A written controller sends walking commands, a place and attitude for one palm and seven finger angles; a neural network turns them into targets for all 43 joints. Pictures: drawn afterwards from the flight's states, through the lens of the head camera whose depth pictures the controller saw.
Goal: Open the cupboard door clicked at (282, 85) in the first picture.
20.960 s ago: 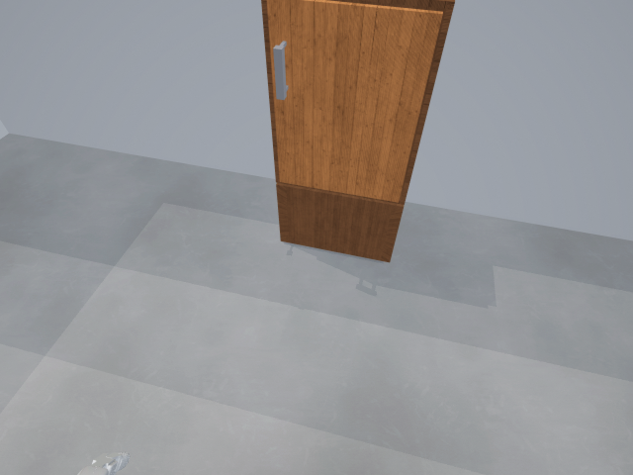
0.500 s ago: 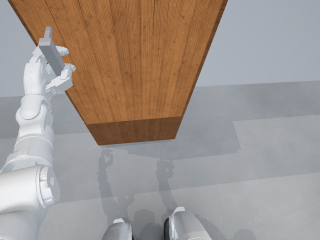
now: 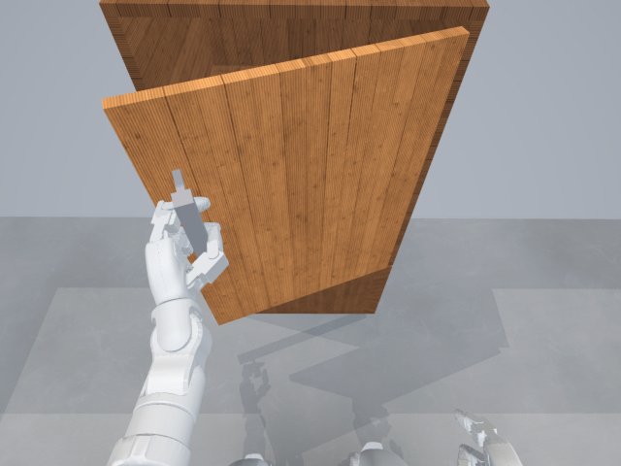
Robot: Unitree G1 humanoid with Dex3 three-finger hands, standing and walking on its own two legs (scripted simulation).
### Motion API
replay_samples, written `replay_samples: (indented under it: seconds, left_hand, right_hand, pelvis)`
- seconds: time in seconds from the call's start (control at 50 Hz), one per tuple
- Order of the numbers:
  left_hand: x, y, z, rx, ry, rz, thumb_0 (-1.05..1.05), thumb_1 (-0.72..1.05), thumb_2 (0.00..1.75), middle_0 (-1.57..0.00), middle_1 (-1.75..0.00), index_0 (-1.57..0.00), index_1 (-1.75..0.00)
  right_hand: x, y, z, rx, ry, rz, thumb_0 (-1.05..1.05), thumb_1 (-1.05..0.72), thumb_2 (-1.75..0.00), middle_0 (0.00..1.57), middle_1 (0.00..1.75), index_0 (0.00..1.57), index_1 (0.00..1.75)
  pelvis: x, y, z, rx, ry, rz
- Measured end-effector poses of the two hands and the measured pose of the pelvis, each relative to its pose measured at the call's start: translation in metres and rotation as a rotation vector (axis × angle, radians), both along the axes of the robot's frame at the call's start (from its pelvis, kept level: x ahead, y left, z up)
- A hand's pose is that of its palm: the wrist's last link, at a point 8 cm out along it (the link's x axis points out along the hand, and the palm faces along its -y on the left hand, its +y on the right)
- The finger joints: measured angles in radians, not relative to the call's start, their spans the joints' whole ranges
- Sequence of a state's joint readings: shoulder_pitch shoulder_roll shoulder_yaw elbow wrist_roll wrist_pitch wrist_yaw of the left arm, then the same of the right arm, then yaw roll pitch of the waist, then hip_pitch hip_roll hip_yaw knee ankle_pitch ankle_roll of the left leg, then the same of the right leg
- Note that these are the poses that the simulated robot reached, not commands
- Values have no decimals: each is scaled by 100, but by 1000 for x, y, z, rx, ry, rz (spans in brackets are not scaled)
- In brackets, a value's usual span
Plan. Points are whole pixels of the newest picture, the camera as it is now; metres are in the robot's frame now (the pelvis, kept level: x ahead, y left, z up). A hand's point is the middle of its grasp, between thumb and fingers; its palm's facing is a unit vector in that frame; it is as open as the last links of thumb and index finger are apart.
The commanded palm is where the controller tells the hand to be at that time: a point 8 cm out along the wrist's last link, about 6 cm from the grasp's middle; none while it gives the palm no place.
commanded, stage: pull the door open along its arc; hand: left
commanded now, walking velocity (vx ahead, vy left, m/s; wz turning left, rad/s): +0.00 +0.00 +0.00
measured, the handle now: (193, 220) +0.42 +0.17 +0.06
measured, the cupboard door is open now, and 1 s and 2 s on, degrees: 21 42 43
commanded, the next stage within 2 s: open thumb and fingers to let go in 0.44 s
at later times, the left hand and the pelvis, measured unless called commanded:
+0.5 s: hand (284, 337) +0.26 +0.04 +0.06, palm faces +0.33 -0.94 -0.04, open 6.3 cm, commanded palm +0.21 +0.08 +0.05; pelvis +0.00 -0.03 +0.00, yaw +3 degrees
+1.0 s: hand (275, 331) +0.27 +0.05 +0.06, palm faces +0.40 -0.92 -0.02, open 11.5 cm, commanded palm +0.22 +0.09 +0.05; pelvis -0.01 -0.04 +0.00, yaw +4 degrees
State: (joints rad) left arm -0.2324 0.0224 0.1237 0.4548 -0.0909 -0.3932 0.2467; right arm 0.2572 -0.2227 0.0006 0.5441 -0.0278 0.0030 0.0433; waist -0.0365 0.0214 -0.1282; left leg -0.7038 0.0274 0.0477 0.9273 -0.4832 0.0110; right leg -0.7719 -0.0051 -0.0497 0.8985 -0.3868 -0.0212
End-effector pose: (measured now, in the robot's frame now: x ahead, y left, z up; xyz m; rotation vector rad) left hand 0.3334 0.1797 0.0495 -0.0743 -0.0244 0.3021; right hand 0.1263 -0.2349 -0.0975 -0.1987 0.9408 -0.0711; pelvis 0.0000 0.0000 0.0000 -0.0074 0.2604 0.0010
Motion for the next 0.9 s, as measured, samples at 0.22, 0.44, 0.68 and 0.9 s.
replay_samples:
  seconds: [0.22,0.44,0.68,0.9]
  left_hand:
    - [-52,-46,5,68,37,168,3,70,80,-31,-132,-31,-130]
    - [-99,-84,8,83,71,81,3,68,74,-30,-131,-32,-133]
    - [-107,-96,8,93,80,107,2,61,76,-35,-132,-37,-133]
    - [-109,-90,10,82,61,129,1,18,59,-35,-127,-35,-127]
  right_hand:
    - [34,17,0,46,-80,102,1,-91,-90,20,30,20,30]
    - [38,-1,10,37,-137,97,1,-91,-90,20,30,20,30]
    - [53,-10,12,31,-205,124,1,-91,-90,19,30,20,30]
    - [45,-10,4,33,-173,128,1,-91,-90,20,30,20,30]
  pelvis:
    - [-4,-14,-1,11,-42,30]
    - [-3,-30,1,18,-87,43]
    - [-9,-45,-2,29,-99,56]
    - [-12,-46,-3,33,-87,63]
